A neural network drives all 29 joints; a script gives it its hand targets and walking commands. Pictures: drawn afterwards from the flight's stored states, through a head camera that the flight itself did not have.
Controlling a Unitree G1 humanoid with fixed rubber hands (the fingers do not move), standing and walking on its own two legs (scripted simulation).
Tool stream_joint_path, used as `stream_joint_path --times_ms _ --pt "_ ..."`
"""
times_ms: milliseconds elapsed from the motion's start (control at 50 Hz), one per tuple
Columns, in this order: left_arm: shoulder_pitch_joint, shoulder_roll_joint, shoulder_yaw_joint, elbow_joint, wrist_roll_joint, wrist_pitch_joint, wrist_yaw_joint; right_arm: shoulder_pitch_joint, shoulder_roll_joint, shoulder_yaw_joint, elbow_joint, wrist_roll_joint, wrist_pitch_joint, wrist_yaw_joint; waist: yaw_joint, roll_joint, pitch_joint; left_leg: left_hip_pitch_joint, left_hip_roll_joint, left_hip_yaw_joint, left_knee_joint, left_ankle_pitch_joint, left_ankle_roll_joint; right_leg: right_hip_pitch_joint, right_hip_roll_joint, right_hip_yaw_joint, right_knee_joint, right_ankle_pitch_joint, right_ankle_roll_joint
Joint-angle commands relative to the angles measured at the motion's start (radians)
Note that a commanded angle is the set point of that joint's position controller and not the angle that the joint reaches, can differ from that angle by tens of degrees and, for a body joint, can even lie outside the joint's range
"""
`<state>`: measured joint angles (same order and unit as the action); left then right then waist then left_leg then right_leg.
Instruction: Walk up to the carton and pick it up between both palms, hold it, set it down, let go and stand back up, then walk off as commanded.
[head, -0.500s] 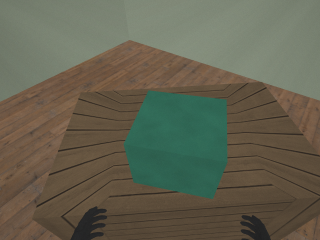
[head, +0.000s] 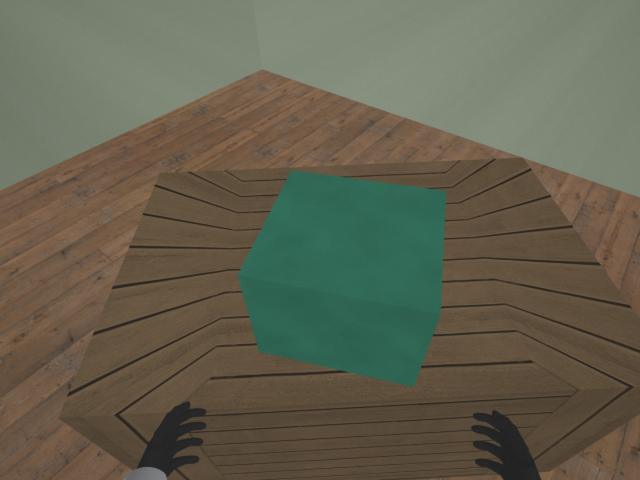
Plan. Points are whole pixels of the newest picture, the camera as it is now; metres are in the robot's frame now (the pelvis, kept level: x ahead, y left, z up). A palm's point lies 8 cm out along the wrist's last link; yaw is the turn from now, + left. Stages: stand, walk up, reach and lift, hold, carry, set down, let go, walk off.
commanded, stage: set down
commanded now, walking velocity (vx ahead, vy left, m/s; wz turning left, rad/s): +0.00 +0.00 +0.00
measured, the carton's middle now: (349, 273) +0.49 +0.01 -0.07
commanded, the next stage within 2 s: let go in 0.38 s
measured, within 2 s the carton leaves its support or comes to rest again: neither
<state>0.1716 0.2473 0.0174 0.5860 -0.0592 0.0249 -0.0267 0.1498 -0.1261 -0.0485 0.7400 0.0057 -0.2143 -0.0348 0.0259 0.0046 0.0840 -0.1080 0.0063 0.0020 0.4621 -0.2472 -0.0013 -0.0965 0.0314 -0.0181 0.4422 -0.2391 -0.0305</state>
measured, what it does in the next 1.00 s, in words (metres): stands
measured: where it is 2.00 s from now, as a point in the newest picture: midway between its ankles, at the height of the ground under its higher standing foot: outside the picture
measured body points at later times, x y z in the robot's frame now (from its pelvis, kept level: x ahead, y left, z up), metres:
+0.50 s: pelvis +0.01 -0.01 +0.00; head +0.02 +0.00 +0.45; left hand +0.17 +0.22 -0.10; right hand +0.17 -0.25 -0.09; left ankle +0.01 +0.12 -0.74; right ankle +0.01 -0.10 -0.74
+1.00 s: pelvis +0.02 +0.00 +0.00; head +0.02 +0.00 +0.45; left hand +0.17 +0.25 -0.10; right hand +0.17 -0.25 -0.11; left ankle +0.01 +0.12 -0.74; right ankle +0.01 -0.10 -0.74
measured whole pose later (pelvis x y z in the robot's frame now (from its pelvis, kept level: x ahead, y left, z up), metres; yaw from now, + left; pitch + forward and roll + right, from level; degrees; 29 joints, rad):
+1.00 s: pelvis +0.02 +0.00 +0.00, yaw +0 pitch -3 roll +0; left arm 0.20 0.23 0.00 0.63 0.02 0.03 0.01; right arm 0.14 -0.23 -0.03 0.84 -0.03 -0.11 -0.01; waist 0.01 0.00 0.05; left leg -0.15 0.01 0.02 0.48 -0.28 0.00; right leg -0.14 0.03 -0.02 0.46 -0.27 -0.03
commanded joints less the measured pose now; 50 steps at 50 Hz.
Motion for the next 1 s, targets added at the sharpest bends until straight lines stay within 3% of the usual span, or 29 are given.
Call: stream_joint_path --times_ms 0,20,40,60,140,160,180,220,240,260,280,320,340,360,380,400,420,440,460,480,500,520,780,840,860,880,940,960,980 --pt "-0.152 0.108 0.028 -0.167 -0.016 0.013 0.018 -0.129 -0.095 -0.051 -0.149 -0.034 -0.003 0.006 -0.033 -0.017 -0.049 0.016 -0.004 0.049 -0.116 0.043 -0.019 -0.097 -0.033 -0.015 -0.128 -0.006 0.013" --pt "-0.131 0.121 0.031 -0.136 -0.035 -0.001 -0.008 -0.085 -0.05 -0.03 -0.203 -0.035 -0.003 -0.015 -0.042 -0.074 -0.029 -0.008 -0.013 0.058 -0.11 0.025 -0.006 -0.085 -0.056 0.004 -0.141 -0.002 0.026" --pt "-0.158 0.129 0.041 -0.086 0.001 0.019 0.002 -0.114 -0.092 -0.033 -0.142 -0.034 0.007 -0.001 -0.031 -0.017 0.018 -0.021 -0.011 0.054 -0.108 0.02 -0.013 -0.112 -0.06 0.004 -0.131 -0.026 0.026" --pt "-0.106 0.088 0.032 -0.113 0.003 0.025 0.009 -0.072 -0.105 -0.033 -0.14 -0.022 0.009 0.004 -0.023 -0.037 -0.012 0.011 -0.007 0.051 -0.116 0.051 -0.017 -0.102 -0.041 -0.011 -0.131 0.015 0.023" --pt "-0.108 0.083 0.047 -0.157 0.014 0.035 0.022 -0.095 -0.12 -0.052 -0.112 -0.02 0.013 0.014 -0.019 0.01 -0.011 0.034 -0.002 0.053 -0.101 0.121 -0.031 -0.107 -0.028 -0.003 -0.116 0.058 0.013" --pt "-0.074 0.104 0.05 -0.194 -0.015 0.02 0.019 -0.081 -0.102 -0.038 -0.187 -0.017 -0.006 0.007 -0.015 -0.057 -0.063 0.025 -0.003 0.067 -0.081 0.152 -0.024 -0.09 -0.039 -0.006 -0.11 0.101 0.035" --pt "-0.076 0.128 0.053 -0.211 -0.033 0.01 0.016 -0.08 -0.096 -0.016 -0.234 -0.002 -0.01 0.005 -0.005 -0.073 -0.117 0.03 -0.011 0.068 -0.076 0.155 -0.011 -0.074 -0.038 0.007 -0.11 0.111 0.038" --pt "-0.061 0.08 0.047 -0.123 0.014 0.028 0.025 -0.055 -0.145 -0.032 -0.09 -0.001 0.006 0.027 -0.02 -0.037 -0.073 0.056 -0.005 0.053 -0.084 0.182 -0.023 -0.097 -0.03 -0.006 -0.104 0.132 0.028" --pt "-0.036 0.097 0.059 -0.163 0.009 0.019 0.025 -0.05 -0.127 -0.009 -0.157 0.0 -0.014 0.017 -0.005 -0.042 -0.109 0.036 -0.01 0.05 -0.061 0.236 -0.022 -0.057 -0.038 -0.002 -0.088 0.215 0.037" --pt "-0.014 0.067 0.047 -0.134 0.047 0.032 0.031 -0.03 -0.166 -0.033 -0.064 0.002 -0.012 0.031 -0.026 0.006 -0.089 0.06 -0.005 0.044 -0.079 0.23 -0.033 -0.06 -0.028 -0.008 -0.094 0.2 0.031" --pt "-0.032 0.075 0.066 -0.101 0.038 0.038 0.014 -0.063 -0.157 -0.013 -0.091 0.009 -0.012 0.021 -0.016 -0.029 -0.085 0.057 -0.013 0.059 -0.066 0.223 -0.025 -0.064 -0.042 0.007 -0.103 0.216 0.041" --pt "-0.025 0.098 0.083 -0.168 0.05 0.027 0.025 -0.037 -0.147 0.0 -0.105 0.024 -0.029 0.029 -0.007 0.02 -0.158 0.06 -0.017 0.062 -0.054 0.258 -0.028 -0.032 -0.048 0.016 -0.096 0.271 0.039" --pt "-0.046 0.109 0.094 -0.119 0.049 0.021 0.018 -0.04 -0.132 0.019 -0.101 0.023 -0.041 0.019 -0.006 -0.025 -0.147 0.025 -0.022 0.057 -0.056 0.23 -0.02 0.002 -0.054 0.025 -0.084 0.295 0.058" --pt "-0.012 0.119 0.085 -0.158 0.032 0.014 0.018 -0.022 -0.124 0.037 -0.136 0.032 -0.052 0.018 -0.006 -0.012 -0.205 0.031 -0.027 0.064 -0.041 0.256 -0.019 0.023 -0.063 0.033 -0.077 0.369 0.058" --pt "-0.004 0.108 0.081 -0.134 0.037 0.022 0.011 -0.017 -0.144 0.022 -0.123 0.027 -0.048 0.018 -0.011 -0.064 -0.165 0.032 -0.029 0.059 -0.059 0.211 -0.012 0.005 -0.06 0.031 -0.086 0.342 0.062" --pt "-0.051 0.113 0.093 -0.155 0.048 0.011 0.025 -0.07 -0.163 0.005 -0.105 0.015 -0.061 0.027 0.014 -0.025 -0.173 0.003 -0.02 0.048 -0.055 0.228 -0.021 -0.013 -0.057 0.03 -0.07 0.343 0.054" --pt "-0.022 0.116 0.094 -0.154 0.043 0.006 0.021 -0.029 -0.127 0.033 -0.131 0.022 -0.07 0.018 0.0 -0.023 -0.158 0.018 -0.024 0.052 -0.056 0.231 -0.014 -0.014 -0.063 0.032 -0.084 0.362 0.048" --pt "-0.052 0.087 0.062 -0.173 0.047 0.021 0.031 -0.087 -0.166 0.004 -0.123 0.023 -0.063 0.031 -0.001 0.007 -0.15 0.013 -0.018 0.045 -0.077 0.206 -0.017 -0.049 -0.049 0.013 -0.084 0.277 0.038" --pt "-0.068 0.11 0.078 -0.178 0.043 0.013 0.032 -0.075 -0.148 0.004 -0.136 0.042 -0.065 0.03 0.021 0.021 -0.152 0.027 -0.025 0.059 -0.069 0.194 -0.018 -0.051 -0.051 0.026 -0.092 0.259 0.043" --pt "-0.04 0.087 0.051 -0.158 0.042 0.016 0.034 -0.062 -0.153 0.001 -0.102 0.041 -0.06 0.038 -0.006 0.011 -0.124 0.031 -0.014 0.049 -0.066 0.216 -0.025 -0.076 -0.045 0.016 -0.096 0.263 0.032" --pt "-0.041 0.089 0.056 -0.163 0.058 0.02 0.039 -0.066 -0.163 0.008 -0.093 0.027 -0.064 0.039 0.009 0.034 -0.113 0.034 -0.012 0.055 -0.065 0.231 -0.026 -0.087 -0.043 0.018 -0.087 0.265 0.034" --pt "-0.06 0.095 0.032 -0.226 0.038 0.021 0.043 -0.062 -0.165 -0.013 -0.093 0.052 -0.052 0.044 -0.003 0.066 -0.108 0.03 -0.01 0.056 -0.071 0.186 -0.026 -0.124 -0.054 0.023 -0.106 0.194 0.027" --pt "0.001 0.054 0.019 -0.168 0.059 0.038 0.033 -0.038 -0.189 -0.02 -0.014 0.026 -0.04 0.049 -0.01 -0.03 -0.101 0.097 -0.009 0.056 -0.057 0.303 -0.03 -0.078 -0.025 0.011 -0.102 0.285 0.035" --pt "-0.019 0.06 0.017 -0.166 0.054 0.036 0.035 -0.079 -0.188 -0.005 -0.073 0.012 -0.062 0.046 -0.005 -0.057 -0.145 0.074 -0.009 0.049 -0.053 0.307 -0.025 -0.052 -0.025 0.008 -0.097 0.303 0.037" --pt "0.015 0.273 0.097 -0.051 0.103 -0.01 0.057 -0.014 -0.371 -0.047 0.025 -0.054 0.05 0.02 0.003 -0.03 -0.169 -0.04 0.091 -0.039 0.004 0.404 -0.003 -0.038 -0.124 0.084 -0.017 0.367 0.016" --pt "0.027 0.235 0.087 -0.062 0.076 -0.028 0.054 -0.022 -0.38 -0.053 0.025 -0.052 0.097 0.005 -0.014 0.023 -0.193 -0.02 0.085 -0.039 -0.016 0.331 0.013 -0.003 -0.132 0.09 -0.031 0.335 0.001" --pt "-0.002 0.254 0.077 -0.012 0.079 -0.051 0.046 -0.046 -0.302 -0.025 0.02 -0.033 0.135 0.014 -0.024 -0.021 -0.19 -0.024 0.112 -0.071 -0.054 0.281 0.034 -0.032 -0.139 0.105 -0.035 0.226 -0.001" --pt "-0.03 0.198 0.067 -0.007 0.086 -0.049 0.034 -0.037 -0.37 -0.04 0.025 -0.035 0.139 0.015 -0.016 0.049 -0.111 -0.08 0.089 -0.055 -0.041 0.256 0.032 -0.045 -0.142 0.113 -0.068 0.239 -0.005" --pt "-0.008 0.229 0.068 0.016 0.086 -0.058 0.038 -0.034 -0.337 -0.017 0.052 -0.026 0.135 0.019 -0.014 -0.026 -0.147 -0.054 0.105 -0.089 -0.07 0.252 0.038 -0.022 -0.14 0.101 -0.038 0.224 -0.011"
